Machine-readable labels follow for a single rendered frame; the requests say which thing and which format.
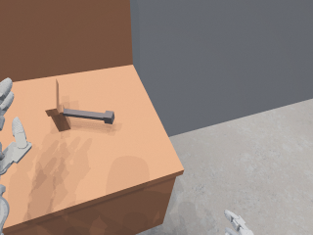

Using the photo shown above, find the counter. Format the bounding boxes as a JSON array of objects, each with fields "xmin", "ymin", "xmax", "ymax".
[{"xmin": 0, "ymin": 0, "xmax": 185, "ymax": 235}]

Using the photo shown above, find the tap lever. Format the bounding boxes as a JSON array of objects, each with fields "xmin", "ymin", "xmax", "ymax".
[{"xmin": 63, "ymin": 108, "xmax": 114, "ymax": 124}]

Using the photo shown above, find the robot right hand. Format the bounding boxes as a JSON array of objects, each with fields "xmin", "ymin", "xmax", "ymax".
[{"xmin": 224, "ymin": 210, "xmax": 254, "ymax": 235}]

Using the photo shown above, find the robot left hand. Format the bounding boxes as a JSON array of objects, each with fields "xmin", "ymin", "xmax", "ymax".
[{"xmin": 0, "ymin": 77, "xmax": 32, "ymax": 179}]

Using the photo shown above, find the left robot forearm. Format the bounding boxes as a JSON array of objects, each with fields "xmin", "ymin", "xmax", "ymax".
[{"xmin": 0, "ymin": 184, "xmax": 10, "ymax": 235}]

